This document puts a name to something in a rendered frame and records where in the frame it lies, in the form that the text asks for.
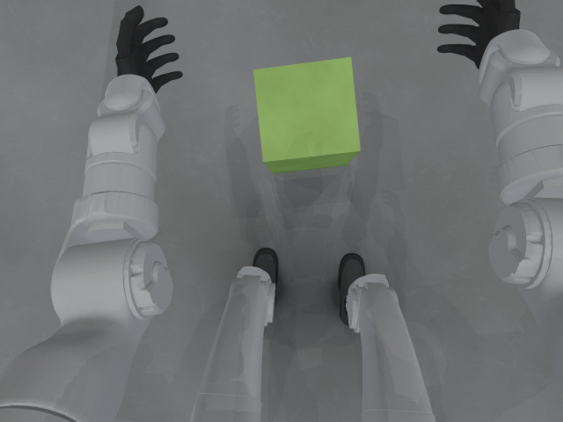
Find robot left foot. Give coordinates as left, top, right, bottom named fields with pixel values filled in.
left=253, top=248, right=279, bottom=285

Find left robot upper arm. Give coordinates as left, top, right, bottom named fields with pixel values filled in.
left=0, top=237, right=173, bottom=422

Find carton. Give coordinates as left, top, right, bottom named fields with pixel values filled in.
left=253, top=57, right=361, bottom=174

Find robot left thigh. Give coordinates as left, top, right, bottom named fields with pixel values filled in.
left=189, top=274, right=275, bottom=422

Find robot left hand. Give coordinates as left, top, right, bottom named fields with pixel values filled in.
left=115, top=5, right=183, bottom=93

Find robot right hand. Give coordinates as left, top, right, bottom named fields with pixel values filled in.
left=437, top=0, right=521, bottom=69

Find robot right forearm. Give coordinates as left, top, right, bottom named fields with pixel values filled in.
left=478, top=29, right=563, bottom=205

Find robot left forearm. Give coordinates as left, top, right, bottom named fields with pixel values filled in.
left=51, top=74, right=165, bottom=316

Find right robot upper arm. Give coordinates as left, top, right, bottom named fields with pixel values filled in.
left=488, top=197, right=563, bottom=393

